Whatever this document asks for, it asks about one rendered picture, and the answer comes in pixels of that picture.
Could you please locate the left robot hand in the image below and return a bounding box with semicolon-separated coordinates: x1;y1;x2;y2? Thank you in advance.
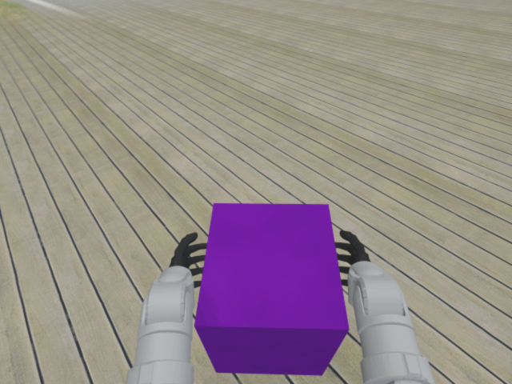
169;232;207;288

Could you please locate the left robot forearm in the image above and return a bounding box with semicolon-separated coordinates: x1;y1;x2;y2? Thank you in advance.
126;266;195;384

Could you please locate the right robot forearm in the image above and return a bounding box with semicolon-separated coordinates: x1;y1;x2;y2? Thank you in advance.
347;261;436;384

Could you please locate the carton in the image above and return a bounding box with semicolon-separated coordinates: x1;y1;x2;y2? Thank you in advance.
194;203;349;375

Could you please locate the right robot hand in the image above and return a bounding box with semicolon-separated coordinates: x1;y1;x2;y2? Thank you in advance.
335;230;370;286

